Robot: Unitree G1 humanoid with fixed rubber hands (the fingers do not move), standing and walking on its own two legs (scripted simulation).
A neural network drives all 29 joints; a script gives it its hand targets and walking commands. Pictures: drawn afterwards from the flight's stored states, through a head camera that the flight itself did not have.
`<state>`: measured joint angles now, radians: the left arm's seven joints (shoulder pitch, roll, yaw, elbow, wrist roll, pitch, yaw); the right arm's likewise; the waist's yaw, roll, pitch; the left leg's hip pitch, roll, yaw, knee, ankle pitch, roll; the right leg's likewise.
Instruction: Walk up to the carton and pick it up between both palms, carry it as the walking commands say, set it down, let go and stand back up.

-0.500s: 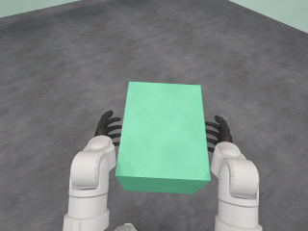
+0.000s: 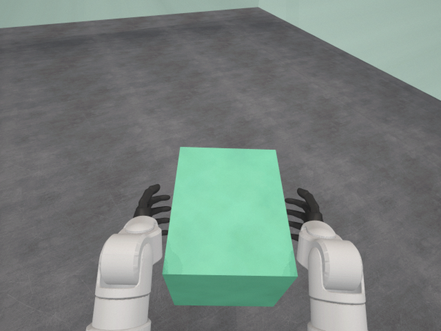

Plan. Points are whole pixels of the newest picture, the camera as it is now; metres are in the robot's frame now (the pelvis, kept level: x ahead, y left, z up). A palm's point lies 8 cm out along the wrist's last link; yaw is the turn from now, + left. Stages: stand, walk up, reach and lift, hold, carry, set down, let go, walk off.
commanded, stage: carry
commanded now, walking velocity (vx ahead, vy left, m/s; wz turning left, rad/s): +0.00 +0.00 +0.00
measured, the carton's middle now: (226, 225) +0.33 +0.01 +0.00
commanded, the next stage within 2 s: hold in 1.86 s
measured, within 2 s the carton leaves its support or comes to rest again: neither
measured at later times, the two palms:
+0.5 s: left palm (164, 277) +0.18 +0.10 +0.09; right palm (362, 314) +0.16 -0.17 +0.09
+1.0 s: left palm (153, 276) +0.19 +0.12 +0.07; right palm (339, 298) +0.18 -0.16 +0.08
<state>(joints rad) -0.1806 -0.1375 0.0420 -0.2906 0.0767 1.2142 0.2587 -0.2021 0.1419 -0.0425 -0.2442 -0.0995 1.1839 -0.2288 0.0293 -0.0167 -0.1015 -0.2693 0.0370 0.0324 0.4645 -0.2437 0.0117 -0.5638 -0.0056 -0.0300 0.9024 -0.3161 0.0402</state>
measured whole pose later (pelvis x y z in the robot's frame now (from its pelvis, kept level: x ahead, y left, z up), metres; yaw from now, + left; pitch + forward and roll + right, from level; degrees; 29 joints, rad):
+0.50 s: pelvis -0.10 -0.02 -0.01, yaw -2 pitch +2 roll +0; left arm -0.25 -0.15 0.06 -0.21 0.11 1.21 0.25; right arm -0.22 0.14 -0.06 -0.25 -0.09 1.22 -0.24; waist -0.03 0.01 -0.13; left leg -0.43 0.05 0.06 0.50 -0.14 -0.01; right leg -0.37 -0.02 -0.05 0.55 -0.22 0.00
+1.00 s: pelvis -0.10 -0.01 -0.01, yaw -1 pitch +3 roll -1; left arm -0.28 -0.16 0.09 -0.13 0.11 1.12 0.24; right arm -0.26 0.15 -0.11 -0.14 -0.11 1.11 -0.22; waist 0.00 0.00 -0.10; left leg -0.45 0.04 0.05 0.50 -0.10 0.00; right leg -0.39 -0.03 -0.06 0.56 -0.21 0.00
